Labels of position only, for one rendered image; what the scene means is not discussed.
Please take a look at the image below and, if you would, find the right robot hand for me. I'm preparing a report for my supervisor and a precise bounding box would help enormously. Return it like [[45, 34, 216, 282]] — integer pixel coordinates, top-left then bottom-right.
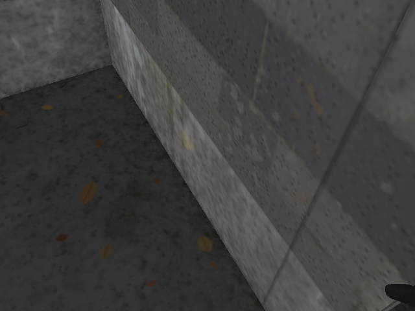
[[385, 284, 415, 306]]

